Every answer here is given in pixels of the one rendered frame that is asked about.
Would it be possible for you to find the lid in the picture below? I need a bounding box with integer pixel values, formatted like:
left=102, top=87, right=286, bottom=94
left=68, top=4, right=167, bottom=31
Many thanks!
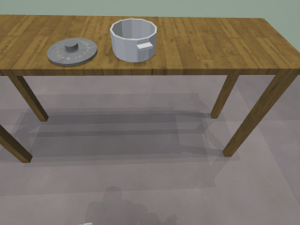
left=47, top=37, right=98, bottom=66

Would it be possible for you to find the table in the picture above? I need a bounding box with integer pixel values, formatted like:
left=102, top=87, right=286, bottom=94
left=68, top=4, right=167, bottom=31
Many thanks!
left=0, top=14, right=300, bottom=163

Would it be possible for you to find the knob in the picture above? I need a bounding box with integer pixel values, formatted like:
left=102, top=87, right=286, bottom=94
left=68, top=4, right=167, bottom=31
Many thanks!
left=64, top=40, right=79, bottom=51

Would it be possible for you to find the pot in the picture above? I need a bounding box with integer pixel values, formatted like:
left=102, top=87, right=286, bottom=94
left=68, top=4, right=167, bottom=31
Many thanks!
left=110, top=18, right=158, bottom=63

